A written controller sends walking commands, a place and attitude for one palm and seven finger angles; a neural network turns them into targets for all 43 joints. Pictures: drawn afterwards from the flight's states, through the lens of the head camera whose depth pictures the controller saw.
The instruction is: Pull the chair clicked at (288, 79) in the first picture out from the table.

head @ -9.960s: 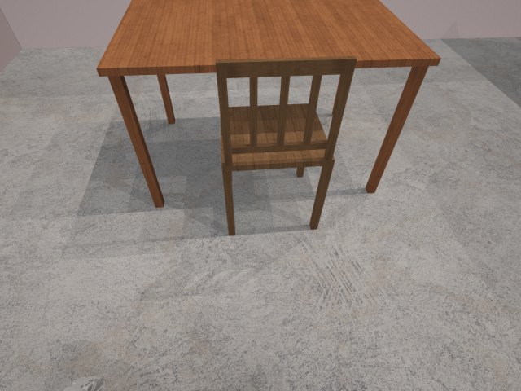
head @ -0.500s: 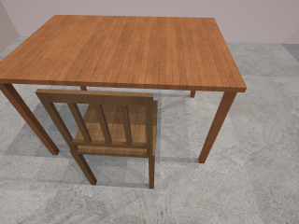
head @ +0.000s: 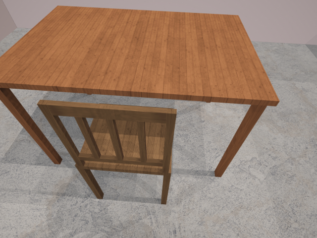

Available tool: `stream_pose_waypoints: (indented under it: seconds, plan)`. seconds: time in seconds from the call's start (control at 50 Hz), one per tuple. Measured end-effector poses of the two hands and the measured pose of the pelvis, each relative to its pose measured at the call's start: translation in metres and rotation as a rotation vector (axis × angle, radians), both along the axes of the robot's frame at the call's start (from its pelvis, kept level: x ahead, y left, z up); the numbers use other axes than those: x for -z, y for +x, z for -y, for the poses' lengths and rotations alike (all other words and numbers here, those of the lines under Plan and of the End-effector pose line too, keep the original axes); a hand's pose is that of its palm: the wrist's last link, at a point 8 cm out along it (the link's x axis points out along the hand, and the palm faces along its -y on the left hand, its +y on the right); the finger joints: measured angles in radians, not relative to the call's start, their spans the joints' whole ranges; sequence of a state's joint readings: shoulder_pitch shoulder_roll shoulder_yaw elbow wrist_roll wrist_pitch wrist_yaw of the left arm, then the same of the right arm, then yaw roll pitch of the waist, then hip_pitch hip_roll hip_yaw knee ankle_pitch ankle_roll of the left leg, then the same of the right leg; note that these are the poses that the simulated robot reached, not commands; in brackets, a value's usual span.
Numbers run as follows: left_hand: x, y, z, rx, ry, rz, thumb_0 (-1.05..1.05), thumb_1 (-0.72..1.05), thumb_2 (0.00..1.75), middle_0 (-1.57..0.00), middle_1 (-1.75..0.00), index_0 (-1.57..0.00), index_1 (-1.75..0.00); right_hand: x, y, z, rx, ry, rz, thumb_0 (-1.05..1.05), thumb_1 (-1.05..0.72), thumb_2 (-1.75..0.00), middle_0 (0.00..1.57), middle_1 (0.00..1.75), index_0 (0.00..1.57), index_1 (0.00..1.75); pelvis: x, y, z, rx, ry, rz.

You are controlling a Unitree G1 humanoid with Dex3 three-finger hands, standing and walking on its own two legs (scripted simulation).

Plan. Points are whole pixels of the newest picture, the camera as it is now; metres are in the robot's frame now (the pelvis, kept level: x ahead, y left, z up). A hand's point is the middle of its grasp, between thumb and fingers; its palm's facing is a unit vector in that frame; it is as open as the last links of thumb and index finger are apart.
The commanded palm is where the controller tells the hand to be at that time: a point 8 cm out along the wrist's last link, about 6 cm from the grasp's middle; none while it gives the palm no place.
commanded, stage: come to a stop and stand still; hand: left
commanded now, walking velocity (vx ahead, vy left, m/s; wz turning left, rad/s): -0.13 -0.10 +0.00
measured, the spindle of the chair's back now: (115, 140) +0.44 +0.18 -0.11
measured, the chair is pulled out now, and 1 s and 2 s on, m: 0.00 0.00 0.00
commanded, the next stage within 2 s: look again from close up in 1.32 s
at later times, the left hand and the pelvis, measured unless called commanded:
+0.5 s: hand out of the picture +0.03 +0.17 -0.16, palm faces +0.02 -0.96 -0.28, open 7.4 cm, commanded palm none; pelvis -0.04 -0.03 +0.00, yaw +1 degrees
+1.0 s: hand out of the picture -0.02 +0.20 -0.17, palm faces +0.00 -0.97 -0.25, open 7.4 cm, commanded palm none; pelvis -0.04 +0.00 +0.00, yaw +1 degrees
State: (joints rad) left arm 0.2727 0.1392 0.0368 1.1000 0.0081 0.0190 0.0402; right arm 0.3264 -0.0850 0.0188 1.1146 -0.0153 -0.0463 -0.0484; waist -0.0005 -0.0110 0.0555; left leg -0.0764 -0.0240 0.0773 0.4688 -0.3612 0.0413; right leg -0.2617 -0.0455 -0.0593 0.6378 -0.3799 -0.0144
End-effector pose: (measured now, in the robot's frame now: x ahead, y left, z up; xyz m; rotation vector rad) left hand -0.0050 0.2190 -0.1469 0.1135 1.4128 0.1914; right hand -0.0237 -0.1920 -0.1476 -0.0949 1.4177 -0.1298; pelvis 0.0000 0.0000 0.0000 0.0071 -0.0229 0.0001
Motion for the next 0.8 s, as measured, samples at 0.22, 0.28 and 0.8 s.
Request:
stream_pose_waypoints:
  seconds: [0.22,0.28,0.8]
  plan:
    - [-0.013,0.022,0.004,0.030,0.053,0.056,0.01,0.92,0.90,-0.20,-0.30,-0.20,-0.29,0.007,0.017,0.030,0.018,-0.015,0.006,0.02,-0.93,-0.89,0.20,0.30,0.20,0.30,-0.001,-0.001,0.013,0.004,0.009,-0.010]
    - [-0.014,0.022,0.007,0.062,0.056,0.070,0.01,0.92,0.90,-0.20,-0.30,-0.20,-0.30,0.004,0.019,0.042,0.008,-0.021,0.035,0.02,-0.92,-0.89,0.20,0.30,0.20,0.30,-0.002,-0.007,0.020,0.004,0.017,-0.009]
    - [-0.022,0.012,-0.028,0.106,0.094,0.190,0.00,0.90,0.90,-0.20,-0.30,-0.20,-0.30,-0.020,-0.002,0.088,-0.061,-0.126,0.104,0.01,-0.91,-0.89,0.20,0.30,0.20,0.30,-0.004,-0.051,0.018,-0.021,-0.004,-0.009]
